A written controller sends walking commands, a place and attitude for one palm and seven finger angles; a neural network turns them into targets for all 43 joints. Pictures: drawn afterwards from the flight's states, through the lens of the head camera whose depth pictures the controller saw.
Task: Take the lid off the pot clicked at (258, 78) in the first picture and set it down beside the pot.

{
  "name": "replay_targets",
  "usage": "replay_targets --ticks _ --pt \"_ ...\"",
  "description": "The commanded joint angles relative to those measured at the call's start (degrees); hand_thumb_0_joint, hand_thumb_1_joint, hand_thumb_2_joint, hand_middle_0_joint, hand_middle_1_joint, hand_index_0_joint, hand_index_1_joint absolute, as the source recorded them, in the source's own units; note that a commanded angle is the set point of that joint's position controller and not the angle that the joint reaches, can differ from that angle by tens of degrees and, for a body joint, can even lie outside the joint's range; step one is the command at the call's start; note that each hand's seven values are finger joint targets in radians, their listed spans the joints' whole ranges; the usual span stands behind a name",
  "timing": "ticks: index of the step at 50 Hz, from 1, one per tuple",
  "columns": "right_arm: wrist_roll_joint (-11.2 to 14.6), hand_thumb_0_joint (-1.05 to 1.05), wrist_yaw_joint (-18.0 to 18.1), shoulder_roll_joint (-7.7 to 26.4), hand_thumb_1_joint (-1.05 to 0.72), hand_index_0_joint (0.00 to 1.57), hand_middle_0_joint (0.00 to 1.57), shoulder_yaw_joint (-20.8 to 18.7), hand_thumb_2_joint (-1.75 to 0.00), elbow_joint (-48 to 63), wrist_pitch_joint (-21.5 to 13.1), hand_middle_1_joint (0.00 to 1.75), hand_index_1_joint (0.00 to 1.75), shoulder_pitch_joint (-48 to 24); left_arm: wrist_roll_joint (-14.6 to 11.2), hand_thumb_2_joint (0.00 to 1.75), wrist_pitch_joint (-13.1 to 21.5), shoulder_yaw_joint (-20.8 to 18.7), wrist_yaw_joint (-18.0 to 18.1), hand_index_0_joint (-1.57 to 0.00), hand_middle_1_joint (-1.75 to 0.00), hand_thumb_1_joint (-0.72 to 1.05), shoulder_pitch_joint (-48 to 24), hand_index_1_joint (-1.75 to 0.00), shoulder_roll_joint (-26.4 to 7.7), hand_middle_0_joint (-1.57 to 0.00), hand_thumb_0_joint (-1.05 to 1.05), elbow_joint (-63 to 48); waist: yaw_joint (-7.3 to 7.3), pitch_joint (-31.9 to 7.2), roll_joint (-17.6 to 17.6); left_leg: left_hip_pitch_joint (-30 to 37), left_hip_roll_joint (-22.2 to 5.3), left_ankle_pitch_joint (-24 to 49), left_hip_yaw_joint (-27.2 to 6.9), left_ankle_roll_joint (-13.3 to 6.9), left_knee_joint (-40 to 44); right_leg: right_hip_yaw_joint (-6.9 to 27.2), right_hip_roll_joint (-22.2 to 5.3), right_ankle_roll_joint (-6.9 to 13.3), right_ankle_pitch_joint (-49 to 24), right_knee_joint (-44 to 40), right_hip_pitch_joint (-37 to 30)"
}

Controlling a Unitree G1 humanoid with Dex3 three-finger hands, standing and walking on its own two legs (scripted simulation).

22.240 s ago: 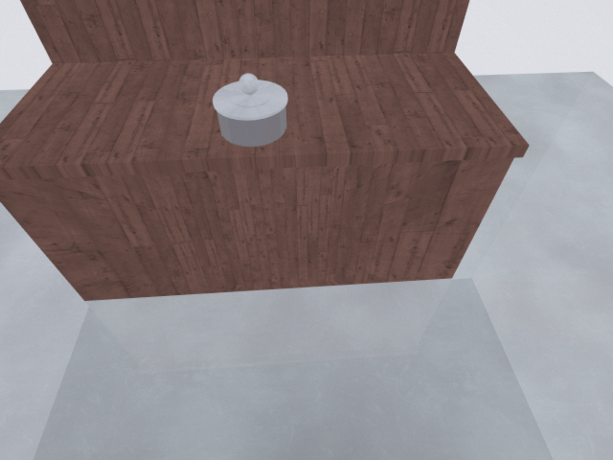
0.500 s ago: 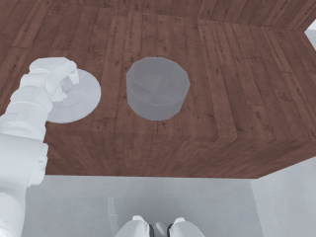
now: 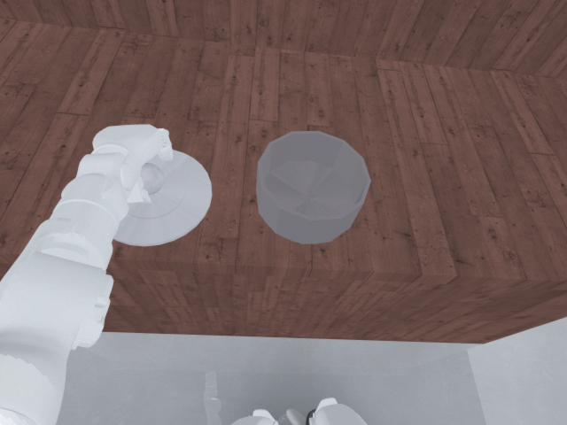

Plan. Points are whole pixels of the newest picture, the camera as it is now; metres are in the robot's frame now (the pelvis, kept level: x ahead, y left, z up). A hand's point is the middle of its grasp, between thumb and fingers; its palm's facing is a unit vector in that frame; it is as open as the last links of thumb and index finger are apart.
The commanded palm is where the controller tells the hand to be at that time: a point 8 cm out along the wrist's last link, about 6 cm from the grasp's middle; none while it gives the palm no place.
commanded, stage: open the fingers wide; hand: left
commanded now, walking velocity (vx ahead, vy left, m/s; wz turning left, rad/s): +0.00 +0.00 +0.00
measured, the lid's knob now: (147, 178) +0.49 +0.21 -0.01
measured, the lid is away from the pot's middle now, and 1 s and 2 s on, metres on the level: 0.27 0.21 0.21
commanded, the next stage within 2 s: stand still and regain balance in 0.14 s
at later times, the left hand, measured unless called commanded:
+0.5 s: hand (67, 107) +0.56 +0.32 +0.07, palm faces +0.02 -0.98 -0.22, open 11.2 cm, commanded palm +0.54 +0.29 +0.07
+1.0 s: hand (42, 19) +0.70 +0.37 +0.12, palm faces -0.37 -0.92 -0.10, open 11.2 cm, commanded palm +0.68 +0.43 +0.07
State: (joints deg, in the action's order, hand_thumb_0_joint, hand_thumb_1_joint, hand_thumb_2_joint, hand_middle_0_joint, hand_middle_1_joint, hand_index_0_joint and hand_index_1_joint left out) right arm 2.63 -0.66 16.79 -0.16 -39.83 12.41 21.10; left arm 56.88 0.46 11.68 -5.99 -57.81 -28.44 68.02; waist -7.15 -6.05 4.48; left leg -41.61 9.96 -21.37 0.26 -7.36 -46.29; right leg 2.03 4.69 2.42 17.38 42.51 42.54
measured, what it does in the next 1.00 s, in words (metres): steps to the left: right foot, then left foot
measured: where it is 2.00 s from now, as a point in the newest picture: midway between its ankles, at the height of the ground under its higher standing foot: outside the picture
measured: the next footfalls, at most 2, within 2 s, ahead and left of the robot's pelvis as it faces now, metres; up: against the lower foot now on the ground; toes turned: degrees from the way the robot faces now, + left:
right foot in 0.10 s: +0.10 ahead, -0.15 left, +0.00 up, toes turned +8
left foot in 0.42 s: +0.04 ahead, +0.11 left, -0.01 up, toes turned -4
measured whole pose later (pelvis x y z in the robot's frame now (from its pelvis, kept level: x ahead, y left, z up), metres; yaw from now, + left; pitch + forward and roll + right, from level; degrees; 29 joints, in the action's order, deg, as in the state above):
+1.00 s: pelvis +0.21 +0.38 +0.04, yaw -12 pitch +10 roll -6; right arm 2.4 -3.5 6.5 1.0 -34.1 1.2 7.2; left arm 2.0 6.4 1.3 -2.3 -46.7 -14.8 25.5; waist -2.3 11.9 -4.7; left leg -22.9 5.1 -15.7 -0.7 -7.5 -29.4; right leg -5.7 2.3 1.6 28.2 114.9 40.1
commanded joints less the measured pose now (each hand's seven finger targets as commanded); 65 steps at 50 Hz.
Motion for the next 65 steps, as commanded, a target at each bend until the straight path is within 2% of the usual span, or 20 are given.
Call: replay_targets --ticks 1,11,13,15,17,18,20,22,25,28,29,30,33,36,40,48,57,63,64,65 --pt "-0.7 0.00 0.3 10.6 -0.90 0.20 0.20 -3.7 -0.90 3.9 -0.7 0.30 0.30 5.0 -0.3 0.81 1.8 -4.4 3.1 -0.42 -0.72 -0.09 -23.8 -0.72 -11.8 -0.42 0.00 -12.5 0.06 -25.3 1.2 40.3 -13.5 36.8 -20.4 14.4 9.0 -0.7 1.5 0.2 -1.2 -2.3 9.0" --pt "-0.7 0.00 -2.6 9.5 -0.90 0.20 0.20 -5.1 -0.90 2.6 -1.0 0.30 0.30 1.5 -1.7 0.84 -2.0 0.9 6.7 -0.44 -0.69 -0.10 -18.2 -0.69 0.0 -0.44 0.00 -17.5 1.48 -19.3 -1.9 52.9 -17.4 61.9 -26.5 18.7 17.0 1.7 0.1 -1.2 4.6 1.8 13.2" --pt "0.7 0.00 -1.1 7.1 -0.90 0.20 0.20 -9.7 -0.90 9.0 -10.8 0.30 0.30 10.2 -31.3 0.84 3.2 -15.1 13.6 -0.44 -0.69 -0.10 -47.6 -0.69 -4.5 -0.44 0.00 -24.2 7.08 -13.8 1.3 47.2 -16.3 45.7 -20.6 41.8 23.5 -3.5 0.4 0.5 -6.0 12.6 -2.6" --pt "1.1 0.00 -2.2 6.5 -0.90 0.20 0.20 -7.3 -0.90 9.2 -11.3 0.30 0.30 1.8 -45.3 0.84 6.1 -15.2 10.7 -0.44 -0.69 -0.10 -23.5 -0.69 -0.4 -0.44 0.00 -16.1 15.82 -13.6 -7.1 21.4 -8.8 71.6 -9.0 37.6 -17.7 -5.4 -5.3 5.6 0.3 -6.7 -31.9" --pt "4.9 0.00 -3.3 8.1 -0.90 0.20 0.20 -9.3 -0.90 11.2 -12.7 0.30 0.30 -1.1 -50.7 0.84 5.2 -22.1 8.6 -0.44 -0.69 -0.10 -19.4 -0.69 -6.3 -0.44 0.00 -24.2 12.38 -18.0 -46.7 -10.6 -15.4 -32.6 -40.2 -9.5 -62.3 32.5 -34.0 15.4 -29.4 0.2 -40.3" --pt "1.3 0.00 -4.7 5.0 -0.90 0.20 0.20 -8.6 -0.90 10.2 -14.8 0.30 0.30 3.9 -53.0 0.84 3.0 -22.5 9.4 -0.44 -0.69 -0.10 -17.3 -0.69 -4.1 -0.44 0.00 -22.8 4.49 -8.8 -18.7 3.8 -18.7 -22.0 -33.0 -2.3 -16.9 12.7 -23.5 -4.0 -34.8 3.3 -27.3" --pt "-1.3 0.00 -3.2 3.3 -0.90 0.20 0.20 -8.3 -0.90 6.1 -12.7 0.30 0.30 -1.8 -53.4 0.84 8.9 -12.1 6.8 -0.44 -0.69 -0.10 -5.9 -0.69 14.0 -0.44 0.00 -20.7 4.19 -9.5 22.7 46.8 -15.8 43.2 -15.4 16.8 22.6 -1.5 -4.8 -4.1 2.6 27.8 0.0" --pt "0.6 0.00 -5.4 2.4 -0.90 0.20 0.20 -7.2 -0.90 11.7 -12.7 0.30 0.30 -4.2 -57.1 0.84 10.9 1.5 3.5 -0.44 -0.69 -0.10 -8.6 -0.69 29.5 -0.44 0.00 -36.4 2.76 -4.3 19.2 44.8 -13.7 58.7 -11.7 11.2 16.3 -3.2 -3.1 -2.3 8.2 38.0 2.5" --pt "1.3 0.00 -4.2 2.2 -0.90 0.20 0.20 -4.6 -0.90 12.4 -13.8 0.30 0.30 -6.4 -59.0 0.84 10.5 -0.1 3.3 -0.44 -0.69 -0.10 -27.4 -0.69 23.1 -0.44 0.00 -43.9 0.77 -0.8 -7.7 58.4 -12.1 73.0 -15.3 32.6 16.3 -13.2 -0.4 0.3 12.6 39.1 15.2" --pt "0.7 0.00 -2.9 3.2 -0.90 0.20 0.20 -4.3 -0.90 10.9 -15.6 0.30 0.30 -8.0 -57.9 0.84 9.7 -19.1 7.0 -0.44 -0.69 -0.10 -32.2 -0.69 -0.7 -0.44 0.00 -47.8 11.64 -16.7 -2.5 30.8 -5.1 77.5 -1.9 22.8 -23.8 -8.8 -1.8 5.6 -4.6 -12.8 -34.7" --pt "1.7 0.00 -2.4 2.0 -0.90 0.20 0.20 -4.4 -0.90 10.5 -16.5 0.30 0.30 -8.8 -57.6 0.84 8.8 -24.7 7.7 -0.44 -0.69 -0.10 -24.3 -0.69 -6.7 -0.44 0.00 -43.3 18.28 -21.6 -28.5 7.5 -2.5 32.0 -3.0 22.6 -66.8 14.5 -17.8 17.7 -33.9 -17.9 -58.1" --pt "1.7 0.00 -1.1 0.5 -0.90 0.20 0.20 -3.5 -0.90 13.8 -18.3 0.30 0.30 -9.6 -60.6 0.84 8.8 -24.5 8.3 -0.44 -0.69 -0.10 -20.5 -0.69 -6.8 -0.44 0.00 -51.4 16.54 -24.8 -30.4 -12.0 -1.8 -11.3 -15.9 14.7 -74.6 32.3 -25.6 20.2 -50.4 -11.2 -74.0" --pt "0.5 0.00 1.2 -1.5 -0.90 0.20 0.20 -1.4 -0.90 8.6 -18.0 0.30 0.30 -8.6 -58.5 0.84 8.1 -20.4 9.1 -0.44 -0.69 -0.10 -14.7 -0.69 1.3 -0.44 0.00 -47.9 9.62 -6.0 -5.8 -25.8 -9.5 -26.4 -14.6 6.9 -38.2 20.1 -21.9 9.5 -50.2 -4.2 -63.8" --pt "-0.2 0.00 -0.8 -4.1 -0.90 0.20 0.20 -1.9 -0.90 4.6 -19.1 0.30 0.30 -5.5 -57.3 0.84 10.4 -10.2 6.8 -0.44 -0.69 -0.10 -18.3 -0.69 13.4 -0.44 0.00 -41.5 3.40 -14.0 0.9 28.0 -2.1 22.0 8.7 6.3 23.4 -10.3 -7.6 -3.6 -56.9 9.1 -50.9" --pt "2.4 0.00 -5.5 1.4 -0.90 0.20 0.20 -5.9 -0.90 11.7 -16.6 0.30 0.30 -7.3 -59.7 0.84 10.4 1.5 2.8 -0.44 -0.69 -0.10 -16.9 -0.69 25.9 -0.44 0.00 -58.9 -1.56 -18.6 8.8 80.0 -19.6 65.2 -26.0 -8.8 8.0 -0.3 2.0 -2.0 15.8 74.4 17.9" --pt "-0.9 0.00 -1.3 2.2 -0.90 0.20 0.20 -3.8 -0.90 12.0 -13.0 0.30 0.30 -6.7 -54.1 0.84 9.7 -22.9 5.5 -0.44 -0.69 -0.10 -7.6 -0.69 0.1 -0.44 0.00 -52.0 2.96 -22.4 -2.5 88.2 -14.6 67.9 -21.3 12.3 10.4 -8.0 0.2 -0.5 10.8 68.3 34.2" --pt "-1.9 0.00 -1.8 -1.3 -0.90 0.20 0.20 -1.1 -0.90 13.9 -13.0 0.30 0.30 -5.6 -59.6 0.84 8.7 -13.8 3.4 -0.44 -0.69 -0.10 -5.4 -0.69 9.9 -0.44 0.00 -60.0 2.61 -16.3 -0.3 82.4 -13.7 74.9 -32.1 21.1 13.4 -9.4 -0.3 1.2 11.0 63.0 35.7" --pt "-0.7 0.00 -1.4 -0.7 -0.90 0.20 0.20 -1.4 -0.90 12.5 -15.7 0.30 0.30 -7.9 -61.9 0.84 7.3 -20.0 3.2 -0.44 -0.69 -0.10 -2.1 -0.69 5.9 -0.44 0.00 -54.3 10.74 -19.3 -1.5 46.4 -2.3 99.2 -6.5 32.4 0.0 -18.6 -0.3 3.2 10.3 -2.0 -16.1" --pt "0.2 0.00 -0.3 2.2 -0.90 0.20 0.20 -0.8 -0.90 14.1 -17.1 0.30 0.30 -5.9 -63.3 0.84 7.8 -23.3 3.6 -0.44 -0.69 -0.10 0.0 -0.69 2.0 -0.44 0.00 -56.7 15.43 -17.4 -13.8 26.2 -0.6 82.8 -5.4 33.1 -32.7 -15.0 -4.1 6.6 -18.2 -40.0 -46.1" --pt "4.6 0.00 1.3 3.6 -0.90 0.20 0.20 0.1 -0.90 10.6 -16.4 0.30 0.30 -4.1 -63.6 0.84 9.1 -22.3 2.9 -0.44 -0.69 -0.10 -4.7 -0.69 -3.2 -0.44 0.00 -62.2 13.92 -18.6 -48.8 -0.4 1.6 -16.2 -15.3 18.9 -89.4 2.1 -27.6 14.9 -59.4 -30.8 -62.3"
